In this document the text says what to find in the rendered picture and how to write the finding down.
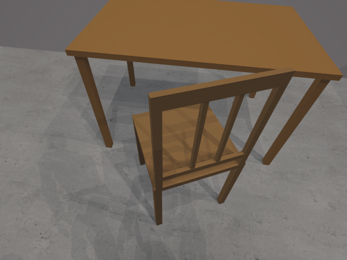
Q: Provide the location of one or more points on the table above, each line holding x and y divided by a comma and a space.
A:
223, 35

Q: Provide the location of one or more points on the chair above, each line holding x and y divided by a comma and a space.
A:
181, 140

